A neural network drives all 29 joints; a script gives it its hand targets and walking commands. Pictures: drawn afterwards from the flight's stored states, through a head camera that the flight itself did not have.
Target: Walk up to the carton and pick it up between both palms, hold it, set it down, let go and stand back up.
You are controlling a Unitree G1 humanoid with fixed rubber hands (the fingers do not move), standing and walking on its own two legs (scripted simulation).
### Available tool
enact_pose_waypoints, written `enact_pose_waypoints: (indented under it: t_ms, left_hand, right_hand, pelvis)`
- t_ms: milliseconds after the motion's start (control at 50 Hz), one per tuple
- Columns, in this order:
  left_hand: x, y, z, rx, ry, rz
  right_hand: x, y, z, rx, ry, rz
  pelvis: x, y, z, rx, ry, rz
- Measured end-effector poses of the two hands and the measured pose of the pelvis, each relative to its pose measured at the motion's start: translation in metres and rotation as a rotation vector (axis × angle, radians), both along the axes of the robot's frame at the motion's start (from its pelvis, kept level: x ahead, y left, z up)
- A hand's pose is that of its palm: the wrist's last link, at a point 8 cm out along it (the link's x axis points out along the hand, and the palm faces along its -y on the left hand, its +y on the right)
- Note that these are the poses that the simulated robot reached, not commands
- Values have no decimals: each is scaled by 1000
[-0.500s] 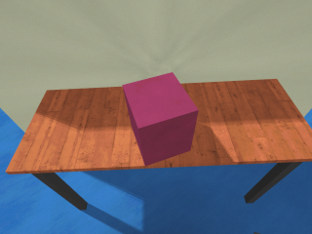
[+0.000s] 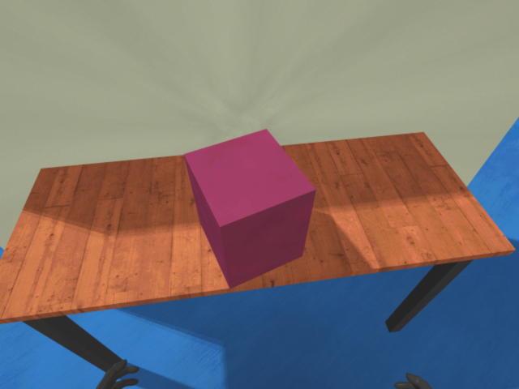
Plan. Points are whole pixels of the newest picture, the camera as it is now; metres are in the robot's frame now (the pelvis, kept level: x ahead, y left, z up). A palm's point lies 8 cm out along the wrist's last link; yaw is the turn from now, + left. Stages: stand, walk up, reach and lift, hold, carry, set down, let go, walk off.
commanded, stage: walk up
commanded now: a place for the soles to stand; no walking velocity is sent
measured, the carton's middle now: (248, 209) +0.44 +0.01 -0.02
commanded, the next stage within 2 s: reach and lift in 1.20 s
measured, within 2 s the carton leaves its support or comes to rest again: neither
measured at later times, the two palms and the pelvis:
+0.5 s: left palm out of the picture +0.09 +0.25 -0.10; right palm out of the picture +0.06 -0.27 -0.11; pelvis -0.01 +0.00 +0.00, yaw -3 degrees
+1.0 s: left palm out of the picture +0.10 +0.22 -0.10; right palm out of the picture +0.04 -0.29 -0.10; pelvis -0.02 -0.01 +0.00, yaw -5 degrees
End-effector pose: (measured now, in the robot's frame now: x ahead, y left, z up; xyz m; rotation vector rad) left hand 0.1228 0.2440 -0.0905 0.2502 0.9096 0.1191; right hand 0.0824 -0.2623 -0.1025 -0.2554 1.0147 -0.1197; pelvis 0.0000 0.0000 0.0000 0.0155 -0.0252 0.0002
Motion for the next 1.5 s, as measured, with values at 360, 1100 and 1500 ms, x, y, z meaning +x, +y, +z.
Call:
enact_pose_waypoints:
  t_ms: [360, 1100, 1500]
  left_hand:
    - [-36, 6, -11, 20, 104, -4]
    - [-17, -20, -9, -4, 68, -78]
    - [50, -51, 4, -6, 29, -63]
  right_hand:
    - [-15, 2, -7, 6, 16, -29]
    - [-47, -22, 0, -17, 26, -97]
    - [26, -17, 5, 33, -211, -31]
  pelvis:
    - [-7, 5, -2, 6, -4, -36]
    - [-15, -13, 0, 8, -2, -87]
    - [-31, -17, -5, -23, -45, 29]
